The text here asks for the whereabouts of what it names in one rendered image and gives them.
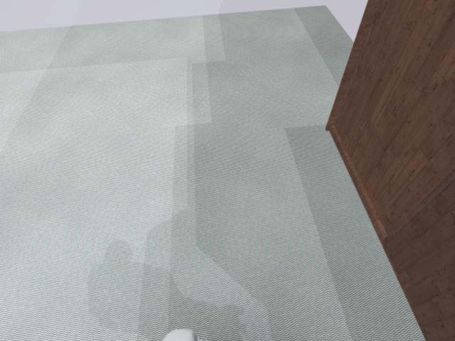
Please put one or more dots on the wardrobe door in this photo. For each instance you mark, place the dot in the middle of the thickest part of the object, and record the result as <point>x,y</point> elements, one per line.
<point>422,250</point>
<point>397,119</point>

